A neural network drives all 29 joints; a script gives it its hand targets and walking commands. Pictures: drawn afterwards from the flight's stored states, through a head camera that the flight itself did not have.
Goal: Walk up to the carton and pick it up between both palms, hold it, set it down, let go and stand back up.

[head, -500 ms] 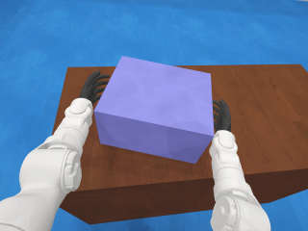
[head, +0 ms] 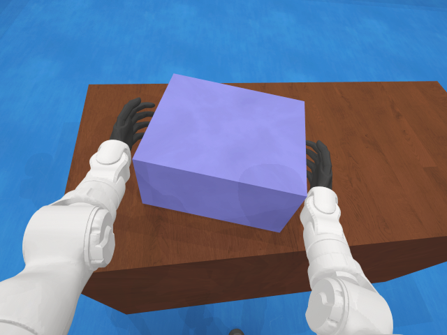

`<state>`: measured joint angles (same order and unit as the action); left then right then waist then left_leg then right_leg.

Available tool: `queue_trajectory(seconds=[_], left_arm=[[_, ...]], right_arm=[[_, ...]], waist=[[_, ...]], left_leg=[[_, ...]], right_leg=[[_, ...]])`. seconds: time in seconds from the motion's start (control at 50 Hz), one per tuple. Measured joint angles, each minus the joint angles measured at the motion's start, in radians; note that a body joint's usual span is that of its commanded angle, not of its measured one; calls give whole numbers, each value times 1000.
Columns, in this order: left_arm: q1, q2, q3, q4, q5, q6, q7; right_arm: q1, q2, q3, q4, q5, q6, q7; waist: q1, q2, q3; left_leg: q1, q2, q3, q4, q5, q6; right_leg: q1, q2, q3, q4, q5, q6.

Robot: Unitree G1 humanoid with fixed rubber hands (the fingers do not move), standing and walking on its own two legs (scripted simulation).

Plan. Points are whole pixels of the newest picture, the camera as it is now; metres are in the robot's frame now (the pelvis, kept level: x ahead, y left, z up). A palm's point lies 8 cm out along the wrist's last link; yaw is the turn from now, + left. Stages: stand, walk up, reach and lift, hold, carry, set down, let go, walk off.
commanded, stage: set down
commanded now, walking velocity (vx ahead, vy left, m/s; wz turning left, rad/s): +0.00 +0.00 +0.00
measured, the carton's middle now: (225, 151) +0.45 -0.09 +0.01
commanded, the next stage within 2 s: none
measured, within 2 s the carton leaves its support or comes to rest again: rests again in 0.34 s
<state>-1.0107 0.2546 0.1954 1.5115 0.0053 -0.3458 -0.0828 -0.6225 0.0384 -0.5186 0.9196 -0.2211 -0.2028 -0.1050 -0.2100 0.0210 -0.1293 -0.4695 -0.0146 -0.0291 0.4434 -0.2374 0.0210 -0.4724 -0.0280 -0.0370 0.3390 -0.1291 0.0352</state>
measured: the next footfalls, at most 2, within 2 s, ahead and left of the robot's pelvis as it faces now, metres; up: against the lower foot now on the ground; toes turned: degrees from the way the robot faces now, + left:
none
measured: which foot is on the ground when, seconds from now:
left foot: down 0.00-1.00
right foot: down 0.00-1.00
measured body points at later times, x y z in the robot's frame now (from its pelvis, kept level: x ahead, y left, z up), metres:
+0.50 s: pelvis -0.01 +0.00 -0.01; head +0.07 +0.02 +0.44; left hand +0.48 +0.10 +0.05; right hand +0.35 -0.26 +0.02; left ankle -0.03 +0.10 -0.74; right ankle +0.00 -0.14 -0.74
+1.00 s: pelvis -0.03 -0.01 -0.03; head +0.05 +0.03 +0.41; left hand +0.49 +0.14 +0.05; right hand +0.35 -0.31 +0.04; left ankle -0.03 +0.10 -0.74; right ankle +0.00 -0.14 -0.74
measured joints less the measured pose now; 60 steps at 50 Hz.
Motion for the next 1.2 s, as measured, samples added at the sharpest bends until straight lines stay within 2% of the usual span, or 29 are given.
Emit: queue_trajectory(seconds=[0.18, 0.42, 0.52, 0.6, 0.68, 0.82, 0.92, 1.02, 1.1, 1.2], left_arm=[[-20, 7, 18, 31, 21, -19, 5], [-37, 26, 1, 51, 22, -3, 4], [-51, 33, -71, 62, -41, 9, 13], [-72, 45, -206, 85, -158, 24, 36], [-120, 57, -303, 117, -260, 42, 43], [-176, 95, -391, 149, -336, 87, 37], [-148, 133, -441, 111, -394, 103, 35], [-138, 176, -490, 99, -462, 95, 15], [-127, 200, -519, 71, -501, 102, -2], [-87, 206, -490, -26, -482, 120, -24]], right_arm=[[-38, 3, -64, 51, -41, -37, 18], [-86, -33, -44, 160, -1, -82, 27], [-123, -71, 34, 237, 79, -86, 3], [-166, -115, 163, 317, 188, -73, -23], [-204, -133, 279, 339, 296, -52, -52], [-269, -173, 392, 388, 439, -14, -73], [-269, -225, 431, 395, 526, -8, -66], [-258, -274, 467, 351, 572, 10, -50], [-240, -281, 470, 296, 574, 35, -49], [-191, -245, 459, 198, 554, 48, -63]], waist=[[-2, -13, 8], [-1, -9, -5], [-1, -2, -32], [-11, 10, -67], [-22, 1, -85], [-48, -21, -106], [-40, -12, -142], [-26, -11, -136], [-22, -16, -140], [-14, -27, -139]], left_leg=[[-23, 2, 3, 19, 0, -1], [-61, 12, 10, 52, -14, -3], [-104, 16, 19, 85, -27, -3], [-155, 21, 18, 133, -48, -4], [-194, 26, 19, 184, -71, -3], [-257, 26, 11, 245, -87, -8], [-318, 27, 4, 263, -83, -16], [-352, 23, 0, 269, -69, -15], [-384, 20, 0, 267, -54, -21], [-401, 21, 1, 256, -36, -30]], right_leg=[[-15, 1, -1, 0, 10, 1], [-57, 8, 1, 35, 0, -3], [-105, 12, 9, 70, -11, -3], [-154, 17, 9, 112, -27, -4], [-196, 21, 11, 165, -49, -5], [-260, 22, 6, 228, -68, -8], [-319, 24, 3, 242, -62, -12], [-359, 22, 2, 259, -53, -18], [-400, 18, 2, 276, -48, -25], [-426, 20, 4, 280, -36, -34]])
